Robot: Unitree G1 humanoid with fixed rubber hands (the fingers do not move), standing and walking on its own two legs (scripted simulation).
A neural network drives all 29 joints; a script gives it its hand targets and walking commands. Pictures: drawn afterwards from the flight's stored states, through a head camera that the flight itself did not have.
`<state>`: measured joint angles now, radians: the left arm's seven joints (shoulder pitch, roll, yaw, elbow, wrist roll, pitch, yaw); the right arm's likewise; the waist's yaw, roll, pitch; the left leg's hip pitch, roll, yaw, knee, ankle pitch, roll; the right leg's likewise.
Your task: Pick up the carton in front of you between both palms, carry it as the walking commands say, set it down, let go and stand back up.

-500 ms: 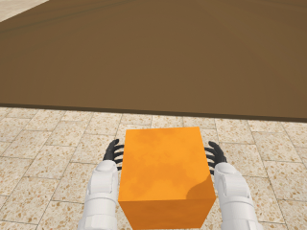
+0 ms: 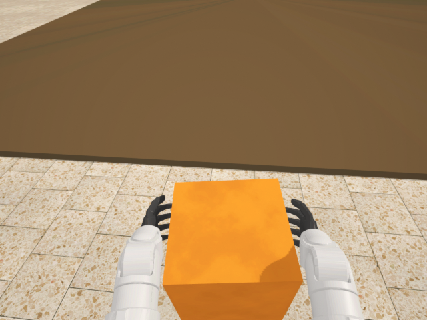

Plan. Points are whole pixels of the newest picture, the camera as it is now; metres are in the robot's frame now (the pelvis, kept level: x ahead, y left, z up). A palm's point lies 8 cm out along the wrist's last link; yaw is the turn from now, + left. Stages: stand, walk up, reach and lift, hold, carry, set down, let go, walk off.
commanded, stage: hold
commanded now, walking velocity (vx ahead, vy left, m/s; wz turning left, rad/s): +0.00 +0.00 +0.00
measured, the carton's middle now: (229, 254) +0.28 +0.00 -0.03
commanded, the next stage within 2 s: carry in 0.54 s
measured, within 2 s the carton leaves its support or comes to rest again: neither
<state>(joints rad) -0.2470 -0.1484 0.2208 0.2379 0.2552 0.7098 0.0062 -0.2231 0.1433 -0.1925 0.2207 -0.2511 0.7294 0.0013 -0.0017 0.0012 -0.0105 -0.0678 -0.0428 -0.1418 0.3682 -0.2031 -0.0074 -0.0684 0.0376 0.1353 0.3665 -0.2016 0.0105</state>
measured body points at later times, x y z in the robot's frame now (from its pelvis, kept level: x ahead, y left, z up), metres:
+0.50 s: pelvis -0.01 +0.00 +0.00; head -0.06 +0.00 +0.45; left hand +0.29 +0.15 +0.04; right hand +0.29 -0.15 +0.04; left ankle +0.01 +0.13 -0.75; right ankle +0.01 -0.13 -0.75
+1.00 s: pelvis +0.12 +0.01 -0.01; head +0.10 +0.01 +0.44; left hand +0.41 +0.16 +0.06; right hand +0.40 -0.14 +0.06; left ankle +0.03 +0.11 -0.71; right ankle +0.05 -0.10 -0.75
